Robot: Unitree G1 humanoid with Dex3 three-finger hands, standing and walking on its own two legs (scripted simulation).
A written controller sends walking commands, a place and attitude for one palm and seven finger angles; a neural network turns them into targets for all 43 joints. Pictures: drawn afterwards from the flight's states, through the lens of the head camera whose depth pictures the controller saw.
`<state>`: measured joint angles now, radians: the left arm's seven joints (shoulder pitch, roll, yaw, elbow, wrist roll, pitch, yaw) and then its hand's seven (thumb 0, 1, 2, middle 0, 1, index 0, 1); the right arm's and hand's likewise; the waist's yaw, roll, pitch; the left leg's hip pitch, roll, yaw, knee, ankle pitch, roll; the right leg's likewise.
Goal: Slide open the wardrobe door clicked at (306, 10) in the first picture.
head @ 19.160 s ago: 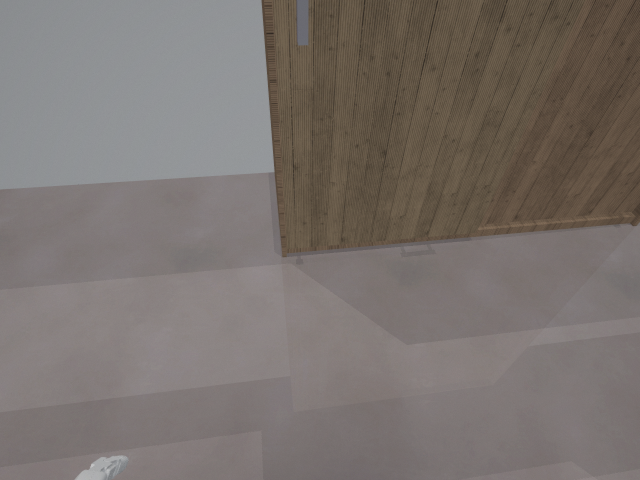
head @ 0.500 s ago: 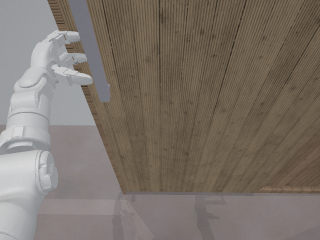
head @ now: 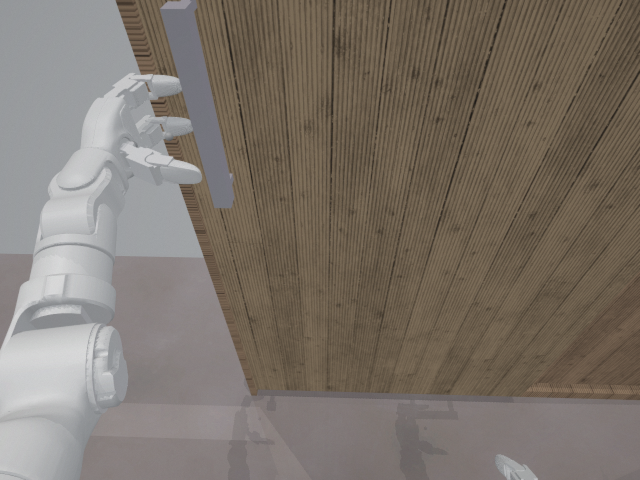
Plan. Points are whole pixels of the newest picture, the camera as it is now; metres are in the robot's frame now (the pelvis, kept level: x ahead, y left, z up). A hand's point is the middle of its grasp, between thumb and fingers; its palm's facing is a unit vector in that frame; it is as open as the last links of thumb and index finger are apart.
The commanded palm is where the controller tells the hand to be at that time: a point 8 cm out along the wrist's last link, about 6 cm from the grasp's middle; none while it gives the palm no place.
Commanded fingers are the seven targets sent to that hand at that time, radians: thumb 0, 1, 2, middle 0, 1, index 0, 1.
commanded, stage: slide the fingers in behind the handle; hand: left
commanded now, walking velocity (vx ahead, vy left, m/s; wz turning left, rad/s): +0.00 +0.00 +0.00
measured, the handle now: (209, 114) +0.50 +0.16 +0.23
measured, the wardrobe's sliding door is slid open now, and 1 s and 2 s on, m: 0.00 0.00 0.00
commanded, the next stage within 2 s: grip the handle and tug to test in 1.32 s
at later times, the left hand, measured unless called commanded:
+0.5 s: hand (196, 132) +0.44 +0.16 +0.24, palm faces +0.00 -1.00 +0.01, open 14.0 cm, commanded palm +0.42 +0.21 +0.23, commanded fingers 0.00 -0.50 0.30 -0.30 -1.20 -0.30 -1.20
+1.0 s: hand (195, 135) +0.43 +0.16 +0.24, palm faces +0.04 -1.00 -0.02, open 14.5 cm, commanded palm +0.42 +0.19 +0.23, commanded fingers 0.00 -0.50 0.30 -0.30 -1.20 -0.30 -1.20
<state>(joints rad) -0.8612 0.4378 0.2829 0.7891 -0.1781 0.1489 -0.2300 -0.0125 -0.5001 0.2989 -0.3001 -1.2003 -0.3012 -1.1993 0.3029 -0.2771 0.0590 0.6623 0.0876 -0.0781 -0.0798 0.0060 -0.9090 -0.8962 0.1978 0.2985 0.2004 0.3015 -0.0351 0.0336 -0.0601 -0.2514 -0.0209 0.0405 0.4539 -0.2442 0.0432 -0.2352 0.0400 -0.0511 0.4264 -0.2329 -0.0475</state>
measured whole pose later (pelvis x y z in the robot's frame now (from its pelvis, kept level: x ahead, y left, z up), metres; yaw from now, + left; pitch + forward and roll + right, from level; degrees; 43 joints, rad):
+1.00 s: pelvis +0.00 -0.01 +0.00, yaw +1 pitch +1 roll +0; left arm -0.86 0.33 0.20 0.67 -0.18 0.24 -0.11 -0.01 -0.50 0.30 -0.22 -1.17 -0.20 -1.16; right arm 0.25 -0.27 0.06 0.69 0.08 -0.06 -0.08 0.01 -0.91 -0.90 0.20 0.30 0.20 0.30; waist -0.01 0.04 -0.05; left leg -0.21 -0.03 0.01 0.42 -0.23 0.03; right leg -0.19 0.03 -0.08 0.41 -0.23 -0.06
